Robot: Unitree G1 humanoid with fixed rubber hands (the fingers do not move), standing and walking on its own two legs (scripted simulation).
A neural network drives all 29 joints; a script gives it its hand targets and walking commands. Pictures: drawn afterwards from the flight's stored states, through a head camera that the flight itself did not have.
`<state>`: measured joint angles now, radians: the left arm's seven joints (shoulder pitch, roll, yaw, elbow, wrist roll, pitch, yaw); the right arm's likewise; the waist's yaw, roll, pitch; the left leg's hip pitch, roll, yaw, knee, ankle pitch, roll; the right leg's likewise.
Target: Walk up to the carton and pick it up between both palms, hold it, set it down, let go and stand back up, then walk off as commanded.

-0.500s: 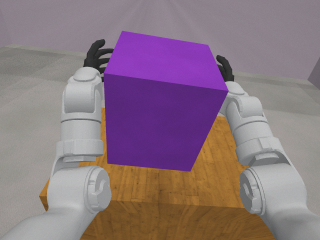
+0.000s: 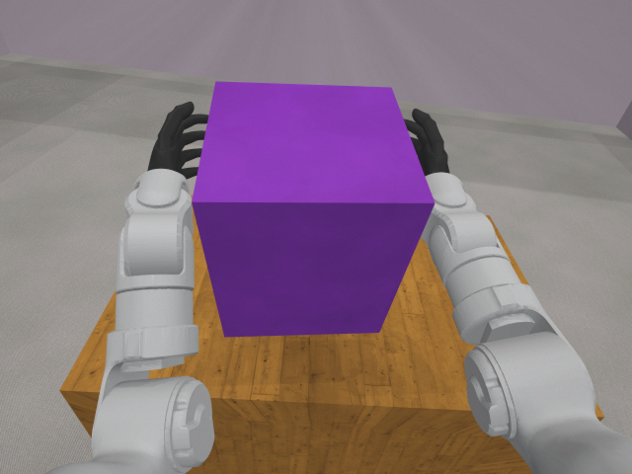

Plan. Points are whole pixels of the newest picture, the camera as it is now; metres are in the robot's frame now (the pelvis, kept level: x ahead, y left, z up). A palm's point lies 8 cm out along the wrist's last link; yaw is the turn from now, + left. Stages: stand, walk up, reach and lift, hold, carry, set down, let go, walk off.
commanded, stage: set down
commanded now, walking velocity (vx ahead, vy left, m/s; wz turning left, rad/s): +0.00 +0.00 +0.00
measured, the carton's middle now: (304, 217) +0.39 +0.02 +0.19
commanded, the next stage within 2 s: none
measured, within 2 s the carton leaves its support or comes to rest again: neither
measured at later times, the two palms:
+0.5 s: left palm (175, 186) +0.38 +0.16 +0.24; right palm (422, 192) +0.41 -0.14 +0.22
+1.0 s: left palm (178, 209) +0.37 +0.16 +0.21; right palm (416, 202) +0.42 -0.13 +0.20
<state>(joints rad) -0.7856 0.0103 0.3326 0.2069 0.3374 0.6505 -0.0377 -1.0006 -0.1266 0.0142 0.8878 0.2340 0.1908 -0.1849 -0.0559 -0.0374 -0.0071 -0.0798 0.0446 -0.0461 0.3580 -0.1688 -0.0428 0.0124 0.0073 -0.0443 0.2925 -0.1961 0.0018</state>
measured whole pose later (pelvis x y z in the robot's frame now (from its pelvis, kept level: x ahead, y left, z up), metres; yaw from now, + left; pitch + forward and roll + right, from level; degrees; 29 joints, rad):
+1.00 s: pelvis +0.00 -0.01 +0.00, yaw +0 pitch -6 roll -1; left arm -0.73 -0.11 0.34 0.21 0.37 0.62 0.06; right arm -0.98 -0.14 -0.07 1.05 0.16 0.08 -0.05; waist 0.02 -0.02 0.04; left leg -0.07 0.06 -0.05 0.36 -0.17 -0.06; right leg 0.02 0.03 -0.04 0.29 -0.20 -0.01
